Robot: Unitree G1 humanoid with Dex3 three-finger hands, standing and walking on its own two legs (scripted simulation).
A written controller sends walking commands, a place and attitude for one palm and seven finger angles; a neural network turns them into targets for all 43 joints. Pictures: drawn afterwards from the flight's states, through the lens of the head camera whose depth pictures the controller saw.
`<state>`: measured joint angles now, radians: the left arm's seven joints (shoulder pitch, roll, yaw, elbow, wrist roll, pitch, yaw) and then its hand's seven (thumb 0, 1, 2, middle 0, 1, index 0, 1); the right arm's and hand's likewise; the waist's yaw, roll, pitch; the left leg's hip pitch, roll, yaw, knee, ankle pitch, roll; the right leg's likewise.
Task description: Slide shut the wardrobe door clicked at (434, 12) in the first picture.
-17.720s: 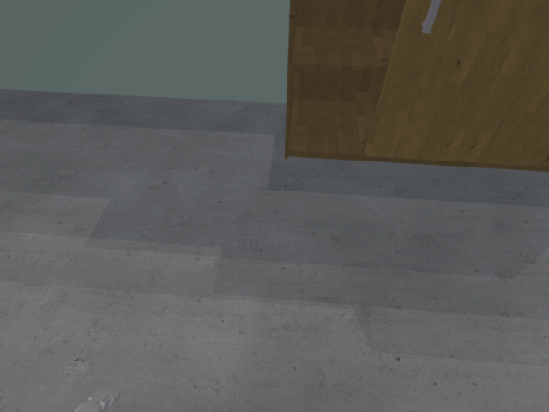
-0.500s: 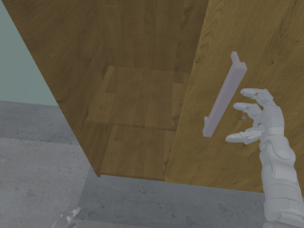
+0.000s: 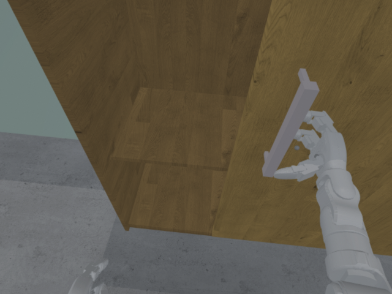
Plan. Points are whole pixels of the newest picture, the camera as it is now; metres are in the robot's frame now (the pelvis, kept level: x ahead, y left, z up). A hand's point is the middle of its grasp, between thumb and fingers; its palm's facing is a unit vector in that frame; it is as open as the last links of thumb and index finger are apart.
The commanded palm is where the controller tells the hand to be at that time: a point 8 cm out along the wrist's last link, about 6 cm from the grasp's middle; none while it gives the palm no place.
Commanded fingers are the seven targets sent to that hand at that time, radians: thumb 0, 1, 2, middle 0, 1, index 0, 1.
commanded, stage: feel for the door with the fingertips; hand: right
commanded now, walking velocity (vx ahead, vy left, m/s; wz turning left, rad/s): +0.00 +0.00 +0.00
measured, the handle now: (282, 130) +0.45 -0.14 +0.10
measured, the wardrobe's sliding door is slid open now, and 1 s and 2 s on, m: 0.42 0.42 0.42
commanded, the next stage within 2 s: slide the fingers in behind the handle in 0.44 s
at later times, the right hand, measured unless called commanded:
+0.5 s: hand (296, 141) +0.41 -0.16 +0.11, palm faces +0.02 +1.00 -0.02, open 13.8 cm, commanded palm +0.40 -0.21 +0.11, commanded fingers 0.00 0.50 -0.30 0.30 1.20 0.30 1.20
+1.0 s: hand (294, 146) +0.41 -0.16 +0.11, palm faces +0.02 +1.00 -0.01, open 13.9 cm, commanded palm +0.38 -0.21 +0.11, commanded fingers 0.00 0.50 -0.30 0.30 1.20 0.30 1.20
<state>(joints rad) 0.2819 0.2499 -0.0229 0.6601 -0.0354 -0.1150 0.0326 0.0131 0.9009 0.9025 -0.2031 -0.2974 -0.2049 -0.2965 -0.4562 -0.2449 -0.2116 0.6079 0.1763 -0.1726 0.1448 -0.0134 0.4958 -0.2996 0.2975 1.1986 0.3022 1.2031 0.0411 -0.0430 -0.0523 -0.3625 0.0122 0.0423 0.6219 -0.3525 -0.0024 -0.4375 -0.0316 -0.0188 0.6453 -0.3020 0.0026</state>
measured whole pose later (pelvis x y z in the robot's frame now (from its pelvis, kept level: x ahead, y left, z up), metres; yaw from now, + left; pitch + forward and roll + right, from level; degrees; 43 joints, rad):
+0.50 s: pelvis +0.00 +0.00 +0.00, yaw +0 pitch +6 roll +1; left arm 0.30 0.26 -0.01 0.69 -0.03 -0.10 0.04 0.01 0.90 0.90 -0.20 -0.30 -0.20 -0.30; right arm -0.57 -0.27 -0.23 0.76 0.16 -0.21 0.14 -0.01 0.50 -0.30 0.33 1.23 0.33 1.22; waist 0.05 -0.04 -0.05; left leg -0.39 0.01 0.04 0.63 -0.35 0.00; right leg -0.46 -0.03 -0.02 0.65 -0.30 0.00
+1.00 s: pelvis -0.01 +0.00 +0.00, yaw +1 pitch +6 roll +1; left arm 0.31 0.25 -0.02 0.67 -0.04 -0.10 0.03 0.01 0.90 0.90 -0.20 -0.30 -0.20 -0.30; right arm -0.51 -0.25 -0.23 0.70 0.16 -0.22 0.11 -0.01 0.50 -0.30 0.30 1.20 0.31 1.21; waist 0.06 -0.04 -0.05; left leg -0.39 0.01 0.03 0.63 -0.34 -0.01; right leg -0.46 -0.03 -0.03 0.66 -0.30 0.00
